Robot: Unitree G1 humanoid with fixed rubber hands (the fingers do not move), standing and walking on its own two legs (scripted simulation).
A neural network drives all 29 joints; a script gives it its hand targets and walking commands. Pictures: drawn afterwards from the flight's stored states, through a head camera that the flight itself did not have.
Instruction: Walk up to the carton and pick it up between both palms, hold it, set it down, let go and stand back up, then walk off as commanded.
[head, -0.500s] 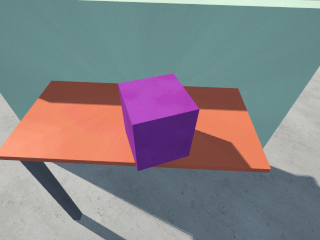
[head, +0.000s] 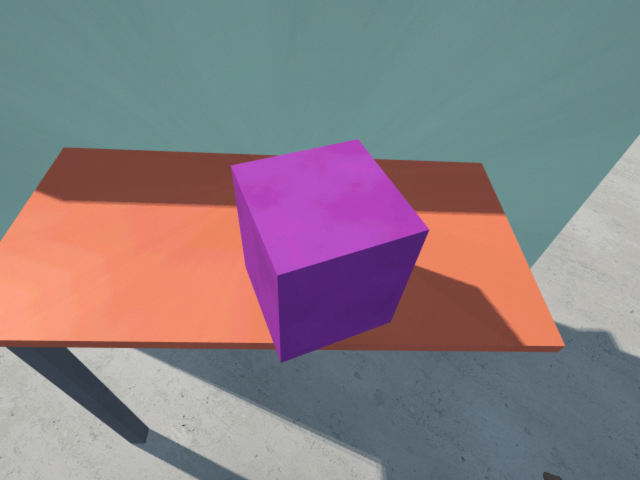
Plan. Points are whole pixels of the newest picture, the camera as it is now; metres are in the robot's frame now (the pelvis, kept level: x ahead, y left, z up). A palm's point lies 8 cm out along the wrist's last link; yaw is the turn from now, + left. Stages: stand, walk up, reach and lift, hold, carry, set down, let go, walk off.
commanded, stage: walk up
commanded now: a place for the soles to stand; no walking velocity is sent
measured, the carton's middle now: (319, 252) +0.40 +0.01 +0.06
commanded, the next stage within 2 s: reach and lift in 1.06 s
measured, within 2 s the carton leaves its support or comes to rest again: neither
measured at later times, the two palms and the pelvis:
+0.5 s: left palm (83, 468) +0.16 +0.28 -0.07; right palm out of the picture +0.14 -0.34 -0.09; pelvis +0.02 -0.03 +0.02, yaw +2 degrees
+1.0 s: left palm out of the picture +0.10 +0.28 -0.09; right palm out of the picture +0.13 -0.34 -0.09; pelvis +0.02 -0.03 +0.02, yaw +2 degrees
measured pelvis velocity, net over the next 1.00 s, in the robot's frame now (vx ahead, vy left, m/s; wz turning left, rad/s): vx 0.02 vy -0.03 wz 0.04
